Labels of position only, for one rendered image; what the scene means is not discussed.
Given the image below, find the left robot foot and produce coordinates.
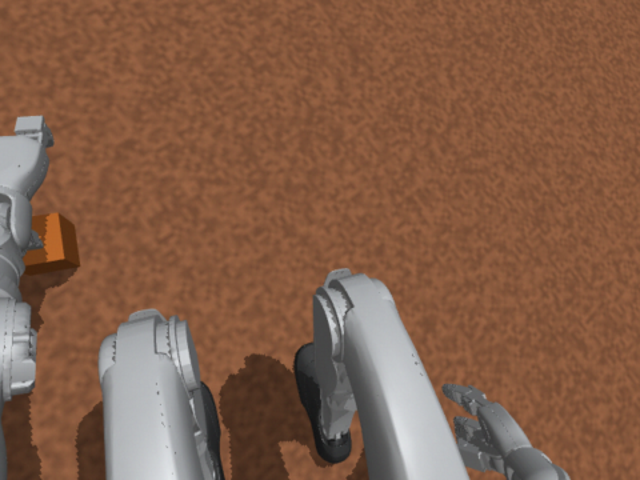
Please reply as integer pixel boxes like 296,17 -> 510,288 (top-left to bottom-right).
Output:
200,381 -> 225,480

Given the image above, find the left robot hand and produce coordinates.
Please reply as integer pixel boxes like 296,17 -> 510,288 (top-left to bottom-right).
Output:
0,115 -> 54,251

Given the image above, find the right robot foot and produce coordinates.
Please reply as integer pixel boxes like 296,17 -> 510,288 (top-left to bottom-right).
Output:
294,343 -> 352,464

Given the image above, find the right robot hand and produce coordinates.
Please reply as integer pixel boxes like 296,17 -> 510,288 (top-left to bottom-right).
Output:
442,384 -> 533,477

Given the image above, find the left robot arm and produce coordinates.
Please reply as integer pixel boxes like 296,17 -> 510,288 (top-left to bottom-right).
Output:
0,186 -> 37,480

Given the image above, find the right robot arm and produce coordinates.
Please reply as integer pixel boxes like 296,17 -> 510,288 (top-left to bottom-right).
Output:
504,447 -> 571,480

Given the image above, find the cube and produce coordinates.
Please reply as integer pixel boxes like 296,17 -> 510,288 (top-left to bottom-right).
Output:
22,213 -> 81,276

